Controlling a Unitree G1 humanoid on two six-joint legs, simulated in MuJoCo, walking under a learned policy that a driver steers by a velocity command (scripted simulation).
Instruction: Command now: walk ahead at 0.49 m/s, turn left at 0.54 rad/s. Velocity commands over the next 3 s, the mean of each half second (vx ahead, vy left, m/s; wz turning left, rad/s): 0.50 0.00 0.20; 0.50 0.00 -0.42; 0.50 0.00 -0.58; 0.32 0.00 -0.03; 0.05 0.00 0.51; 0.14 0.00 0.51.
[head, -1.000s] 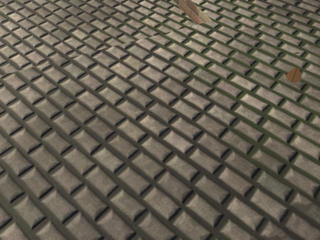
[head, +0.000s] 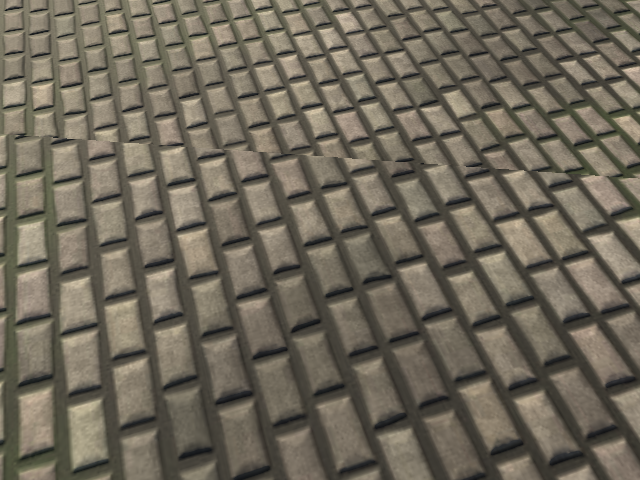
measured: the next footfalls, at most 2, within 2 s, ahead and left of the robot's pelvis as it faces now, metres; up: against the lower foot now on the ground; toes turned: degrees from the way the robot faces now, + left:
left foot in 0.36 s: +0.34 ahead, +0.18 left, +0.00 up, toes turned +9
right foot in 0.92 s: +0.64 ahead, -0.05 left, +0.00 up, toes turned -12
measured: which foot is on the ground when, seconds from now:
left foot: up 0.00-0.34, down 0.36-0.90, up 0.92-1.00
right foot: down 0.00-0.38, up 0.40-0.90, down 0.92-1.00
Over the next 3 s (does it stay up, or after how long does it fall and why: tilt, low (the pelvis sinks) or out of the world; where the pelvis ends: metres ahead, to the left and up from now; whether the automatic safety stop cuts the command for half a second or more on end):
stays up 1.13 -0.14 0.01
